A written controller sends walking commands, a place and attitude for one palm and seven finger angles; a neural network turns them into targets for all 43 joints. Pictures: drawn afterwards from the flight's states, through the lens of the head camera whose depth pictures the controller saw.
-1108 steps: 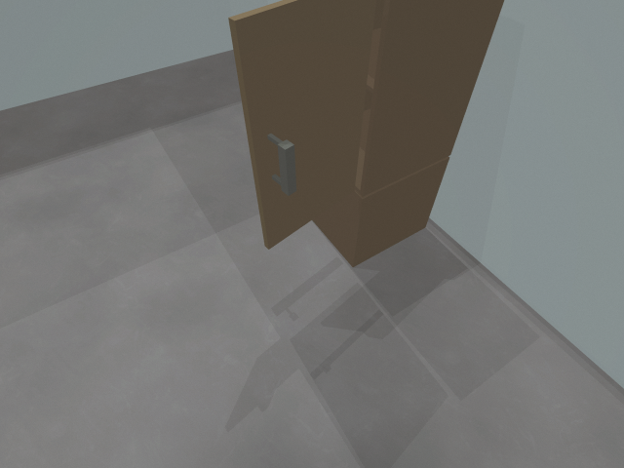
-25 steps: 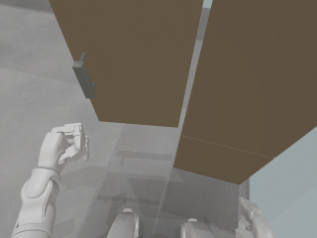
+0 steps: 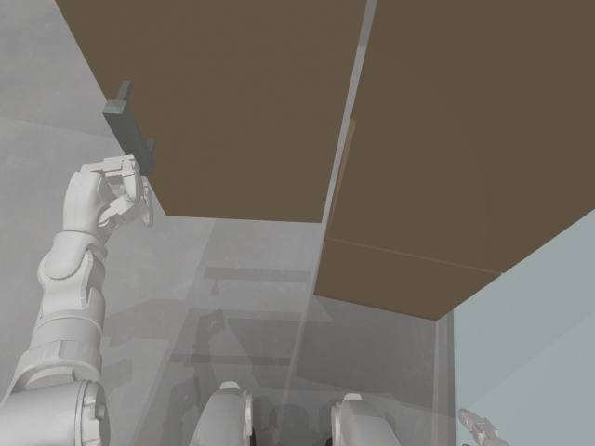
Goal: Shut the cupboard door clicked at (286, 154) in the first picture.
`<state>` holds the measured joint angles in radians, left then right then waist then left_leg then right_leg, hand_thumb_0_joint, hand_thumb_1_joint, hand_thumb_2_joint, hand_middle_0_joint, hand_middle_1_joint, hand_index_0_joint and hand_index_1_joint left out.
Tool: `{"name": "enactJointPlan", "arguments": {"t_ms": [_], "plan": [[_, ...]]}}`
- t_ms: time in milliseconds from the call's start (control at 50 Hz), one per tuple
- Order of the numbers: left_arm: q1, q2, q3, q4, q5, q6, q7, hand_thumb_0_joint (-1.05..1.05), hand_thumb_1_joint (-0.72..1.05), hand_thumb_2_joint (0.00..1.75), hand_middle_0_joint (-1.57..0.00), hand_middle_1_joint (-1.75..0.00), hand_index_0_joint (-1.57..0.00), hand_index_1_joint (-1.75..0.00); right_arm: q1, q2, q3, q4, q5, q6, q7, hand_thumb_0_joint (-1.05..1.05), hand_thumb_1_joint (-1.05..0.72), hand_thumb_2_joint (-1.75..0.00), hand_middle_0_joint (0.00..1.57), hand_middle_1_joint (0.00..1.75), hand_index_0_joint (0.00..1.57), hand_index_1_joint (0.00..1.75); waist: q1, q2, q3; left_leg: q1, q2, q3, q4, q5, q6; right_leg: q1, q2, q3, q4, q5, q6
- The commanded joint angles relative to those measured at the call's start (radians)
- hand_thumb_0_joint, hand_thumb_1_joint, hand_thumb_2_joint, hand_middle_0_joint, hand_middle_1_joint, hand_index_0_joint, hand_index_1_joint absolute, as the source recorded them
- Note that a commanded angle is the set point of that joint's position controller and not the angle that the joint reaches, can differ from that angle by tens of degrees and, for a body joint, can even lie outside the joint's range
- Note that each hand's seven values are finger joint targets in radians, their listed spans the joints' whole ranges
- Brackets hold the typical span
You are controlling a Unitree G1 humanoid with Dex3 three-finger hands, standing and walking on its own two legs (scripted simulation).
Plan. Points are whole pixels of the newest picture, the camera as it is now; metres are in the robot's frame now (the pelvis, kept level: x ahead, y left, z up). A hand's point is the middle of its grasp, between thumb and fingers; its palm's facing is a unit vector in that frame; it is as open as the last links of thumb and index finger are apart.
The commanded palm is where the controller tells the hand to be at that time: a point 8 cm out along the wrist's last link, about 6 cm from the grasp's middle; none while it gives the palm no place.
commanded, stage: bring the fist close to the handle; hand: left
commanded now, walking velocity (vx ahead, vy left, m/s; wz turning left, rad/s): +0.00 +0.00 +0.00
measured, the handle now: (136, 130) +0.54 +0.25 +0.05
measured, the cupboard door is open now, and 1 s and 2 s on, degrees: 100 98 83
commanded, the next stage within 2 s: push the door shut along its arc in 0.50 s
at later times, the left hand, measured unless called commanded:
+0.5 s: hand (146, 185) +0.44 +0.21 +0.05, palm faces -0.01 -1.00 -0.02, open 3.1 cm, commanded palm +0.42 +0.26 +0.05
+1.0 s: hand (153, 163) +0.48 +0.21 +0.05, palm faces -0.10 -0.99 -0.02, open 3.2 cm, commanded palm +0.48 +0.24 +0.05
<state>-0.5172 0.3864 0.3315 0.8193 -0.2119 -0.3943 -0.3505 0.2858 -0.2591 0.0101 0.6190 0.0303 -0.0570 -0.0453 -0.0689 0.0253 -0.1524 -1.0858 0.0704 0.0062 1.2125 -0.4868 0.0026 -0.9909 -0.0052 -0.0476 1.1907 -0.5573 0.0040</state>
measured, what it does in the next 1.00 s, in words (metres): stands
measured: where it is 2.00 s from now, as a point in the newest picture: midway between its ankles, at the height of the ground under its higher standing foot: outside the picture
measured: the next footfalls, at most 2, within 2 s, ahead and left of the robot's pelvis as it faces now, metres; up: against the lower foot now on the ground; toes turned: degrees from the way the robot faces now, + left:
none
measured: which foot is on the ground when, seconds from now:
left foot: down 0.00-1.00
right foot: down 0.00-1.00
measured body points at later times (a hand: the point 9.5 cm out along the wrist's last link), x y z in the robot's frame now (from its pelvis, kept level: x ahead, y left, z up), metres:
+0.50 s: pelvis +0.00 +0.00 +0.00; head +0.12 +0.01 +0.43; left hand +0.44 +0.27 +0.05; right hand +0.06 -0.27 -0.12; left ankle +0.05 +0.12 -0.64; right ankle +0.01 -0.13 -0.63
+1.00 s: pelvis -0.01 +0.00 -0.02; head +0.13 +0.02 +0.41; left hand +0.48 +0.26 +0.06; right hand +0.05 -0.28 -0.13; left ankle +0.05 +0.12 -0.64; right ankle +0.01 -0.13 -0.63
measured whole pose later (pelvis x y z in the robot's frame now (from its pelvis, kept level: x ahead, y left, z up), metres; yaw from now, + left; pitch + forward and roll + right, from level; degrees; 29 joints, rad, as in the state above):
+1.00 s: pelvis -0.01 +0.00 -0.02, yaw -1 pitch +25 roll -4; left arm -0.84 0.55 0.39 1.12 -0.16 -0.40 -0.45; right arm 0.30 -0.27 0.02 0.64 0.03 0.01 -0.03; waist -0.13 0.03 -0.14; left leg -1.22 0.09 -0.02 1.28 -0.50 0.00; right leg -1.11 0.01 -0.06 1.24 -0.56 0.00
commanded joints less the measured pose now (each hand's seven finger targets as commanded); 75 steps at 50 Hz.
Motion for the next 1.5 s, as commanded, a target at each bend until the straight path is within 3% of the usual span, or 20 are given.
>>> {"name": "enactJointPlan", "arguments": {"t_ms": [0, 80, 160, 180, 280, 380, 440, 480, 580, 660, 740, 800, 880, 1020, 1120, 1200, 1240, 1300, 1340, 1480], "plan": [[-0.442, 0.234, 0.052, -0.117, -0.008, -0.073, -0.004, 0.00, 0.90, 0.90, -1.30, -1.50, -1.30, -1.50, 0.099, -0.167, -0.065, -0.067, -0.006, -0.020, -0.007, 0.00, -0.90, -0.90, 0.20, 0.30, 0.20, 0.30, -0.030, 0.063, -0.404, 0.389, -0.031, -0.057, -0.132, 0.266, 0.020, 0.061, 0.033, 0.021, -0.158, 0.283, -0.029], [-0.543, 0.298, 0.084, -0.021, 0.018, -0.082, -0.006, 0.00, 0.90, 0.90, -1.30, -1.50, -1.30, -1.50, 0.125, -0.172, -0.062, -0.048, -0.011, -0.002, -0.005, 0.00, -0.90, -0.90, 0.20, 0.30, 0.20, 0.30, -0.046, 0.063, -0.410, 0.351, -0.029, -0.057, -0.111, 0.272, 0.024, 0.043, 0.035, 0.025, -0.144, 0.290, -0.027], [-0.452, 0.302, 0.108, -0.037, 0.019, -0.090, -0.014, 0.00, 0.90, 0.90, -1.30, -1.50, -1.30, -1.50, 0.143, -0.171, -0.069, -0.069, -0.015, 0.018, 0.010, 0.00, -0.90, -0.90, 0.20, 0.30, 0.20, 0.30, -0.008, 0.086, -0.508, 0.425, -0.028, -0.062, -0.119, 0.367, 0.018, 0.077, 0.040, 0.017, -0.129, 0.347, -0.032], [-0.425, 0.266, 0.082, -0.039, 0.014, -0.085, -0.020, 0.00, 0.90, 0.90, -1.30, -1.50, -1.30, -1.50, 0.139, -0.166, -0.071, -0.077, -0.012, 0.022, 0.015, 0.00, -0.90, -0.90, 0.20, 0.30, 0.20, 0.30, -0.014, 0.091, -0.503, 0.429, -0.029, -0.054, -0.121, 0.375, 0.019, 0.079, 0.040, 0.020, -0.137, 0.360, -0.029], [-0.404, 0.333, 0.149, -0.079, 0.002, -0.082, -0.010, 0.00, 0.90, 0.90, -1.30, -1.50, -1.30, -1.50, 0.143, -0.169, -0.073, -0.085, -0.010, 0.044, 0.016, 0.00, -0.90, -0.90, 0.20, 0.30, 0.20, 0.30, -0.011, 0.017, -0.463, 0.344, -0.033, -0.034, -0.127, 0.324, 0.029, 0.152, 0.041, 0.032, -0.155, 0.374, -0.019], [-0.448, 0.311, 0.120, -0.139, 0.005, -0.120, -0.005, 0.00, 0.90, 0.90, -1.30, -1.50, -1.30, -1.50, 0.136, -0.162, -0.072, -0.077, -0.011, 0.041, 0.011, 0.00, -0.90, -0.90, 0.20, 0.30, 0.20, 0.30, -0.022, 0.091, -0.470, 0.398, -0.034, -0.036, -0.130, 0.325, 0.026, 0.126, 0.043, 0.034, -0.159, 0.365, -0.024], [-0.484, 0.295, 0.093, -0.105, 0.005, -0.125, -0.017, 0.00, 0.90, 0.90, -1.30, -1.50, -1.30, -1.50, 0.138, -0.165, -0.070, -0.060, -0.010, 0.038, 0.008, 0.00, -0.90, -0.90, 0.20, 0.30, 0.20, 0.30, -0.040, 0.089, -0.440, 0.399, -0.031, -0.045, -0.131, 0.301, 0.025, 0.093, 0.044, 0.030, -0.163, 0.335, -0.023], [-0.459, 0.258, 0.065, -0.077, 0.004, -0.114, -0.022, 0.00, 0.90, 0.90, -1.30, -1.50, -1.30, -1.50, 0.136, -0.163, -0.071, -0.058, -0.009, 0.038, 0.009, 0.00, -0.90, -0.90, 0.20, 0.30, 0.20, 0.30, -0.041, 0.102, -0.421, 0.423, -0.031, -0.049, -0.138, 0.300, 0.022, 0.068, 0.044, 0.023, -0.171, 0.323, -0.027], [-0.444, 0.263, 0.069, -0.063, 0.000, -0.102, -0.020, 0.00, 0.90, 0.90, -1.30, -1.50, -1.30, -1.50, 0.128, -0.165, -0.068, -0.063, -0.009, 0.040, 0.011, 0.00, -0.90, -0.90, 0.20, 0.30, 0.20, 0.30, -0.032, 0.074, -0.414, 0.406, -0.032, -0.048, -0.139, 0.302, 0.023, 0.084, 0.041, 0.022, -0.171, 0.330, -0.027], [-0.570, 0.298, 0.065, 0.004, 0.022, -0.101, -0.018, 0.00, 0.90, 0.90, -1.30, -1.50, -1.30, -1.50, 0.122, -0.170, -0.059, -0.055, -0.009, 0.042, 0.006, 0.00, -0.90, -0.90, 0.20, 0.30, 0.20, 0.30, -0.066, 0.039, -0.353, 0.322, -0.034, -0.049, -0.123, 0.212, 0.032, 0.060, 0.041, 0.033, -0.176, 0.265, -0.023], [-0.673, 0.358, 0.086, 0.016, 0.030, -0.115, -0.040, 0.00, 0.90, 0.90, -1.30, -1.50, -1.30, -1.50, 0.121, -0.175, -0.054, -0.049, -0.009, 0.036, 0.001, 0.00, -0.90, -0.90, 0.20, 0.30, 0.20, 0.30, -0.073, 0.092, -0.437, 0.339, -0.034, -0.052, -0.087, 0.251, 0.032, 0.054, 0.043, 0.042, -0.149, 0.288, -0.029], [-0.702, 0.399, 0.096, 0.075, 0.039, -0.095, -0.070, 0.00, 0.90, 0.90, -1.30, -1.50, -1.30, -1.50, 0.130, -0.181, -0.050, -0.043, -0.008, 0.037, -0.001, 0.00, -0.90, -0.90, 0.20, 0.30, 0.20, 0.30, -0.082, 0.098, -0.442, 0.315, -0.029, -0.055, -0.067, 0.261, 0.034, 0.040, 0.046, 0.045, -0.138, 0.295, -0.029], [-0.720, 0.381, 0.073, 0.073, 0.035, -0.072, -0.106, 0.00, 0.90, 0.90, -1.30, -1.50, -1.30, -1.50, 0.146, -0.184, -0.052, -0.047, -0.007, 0.038, 0.005, 0.00, -0.90, -0.90, 0.20, 0.30, 0.20, 0.30, -0.084, 0.143, -0.505, 0.379, -0.026, -0.064, -0.055, 0.330, 0.031, 0.009, 0.049, 0.035, -0.121, 0.332, -0.031], [-0.869, 0.385, 0.040, 0.109, 0.046, -0.044, -0.122, 0.00, 0.90, 0.90, -1.30, -1.50, -1.30, -1.50, 0.176, -0.195, -0.047, -0.023, -0.007, 0.033, 0.002, 0.00, -0.90, -0.90, 0.20, 0.30, 0.20, 0.30, -0.136, 0.133, -0.469, 0.351, -0.022, -0.084, -0.042, 0.261, 0.039, -0.072, 0.055, 0.023, -0.126, 0.250, -0.033], [-0.924, 0.386, 0.021, 0.124, 0.056, -0.030, -0.138, 0.00, 0.90, 0.90, -1.30, -1.50, -1.30, -1.50, 0.199, -0.202, -0.048, -0.008, -0.009, 0.028, 0.002, 0.00, -0.90, -0.90, 0.20, 0.30, 0.20, 0.30, -0.151, 0.175, -0.509, 0.405, -0.017, -0.101, -0.038, 0.283, 0.036, -0.129, 0.059, 0.011, -0.120, 0.238, -0.039], [-0.967, 0.487, 0.075, 0.167, 0.078, -0.010, -0.141, 0.00, 0.90, 0.90, -1.30, -1.50, -1.30, -1.50, 0.213, -0.209, -0.039, -0.002, -0.010, 0.028, 0.001, 0.00, -0.90, -0.90, 0.20, 0.30, 0.20, 0.30, -0.150, 0.172, -0.507, 0.337, -0.014, -0.093, -0.020, 0.272, 0.039, -0.108, 0.059, 0.019, -0.115, 0.234, -0.037], [-0.999, 0.473, 0.054, 0.148, 0.083, -0.016, -0.146, 0.00, 0.90, 0.90, -1.30, -1.50, -1.30, -1.50, 0.216, -0.210, -0.039, -0.002, -0.012, 0.025, 0.003, 0.00, -0.90, -0.90, 0.20, 0.30, 0.20, 0.30, -0.154, 0.214, -0.538, 0.380, -0.012, -0.101, -0.018, 0.291, 0.034, -0.142, 0.061, 0.014, -0.105, 0.234, -0.040], [-1.015, 0.485, 0.051, 0.203, 0.096, 0.004, -0.150, 0.00, 0.90, 0.90, -1.30, -1.50, -1.30, -1.50, 0.223, -0.214, -0.034, 0.000, -0.014, 0.026, 0.003, 0.00, -0.90, -0.90, 0.20, 0.30, 0.20, 0.30, -0.174, 0.196, -0.488, 0.345, -0.009, -0.102, -0.013, 0.266, 0.036, -0.167, 0.065, 0.009, -0.108, 0.217, -0.038], [-1.046, 0.505, 0.063, 0.177, 0.097, -0.002, -0.155, 0.00, 0.90, 0.90, -1.30, -1.50, -1.30, -1.50, 0.230, -0.218, -0.036, -0.002, -0.015, 0.023, 0.002, 0.00, -0.90, -0.90, 0.20, 0.30, 0.20, 0.30, -0.168, 0.234, -0.538, 0.392, -0.005, -0.112, -0.014, 0.288, 0.031, -0.186, 0.065, 0.003, -0.094, 0.221, -0.041], [-1.084, 0.531, 0.074, 0.205, 0.114, 0.034, -0.166, 0.00, 0.90, 0.90, -1.30, -1.50, -1.30, -1.50, 0.248, -0.222, -0.033, -0.003, -0.021, 0.026, 0.003, 0.00, -0.90, -0.90, 0.20, 0.30, 0.20, 0.30, -0.180, 0.243, -0.537, 0.403, -0.001, -0.125, -0.003, 0.318, 0.028, -0.221, 0.068, -0.011, -0.081, 0.233, -0.042]]}}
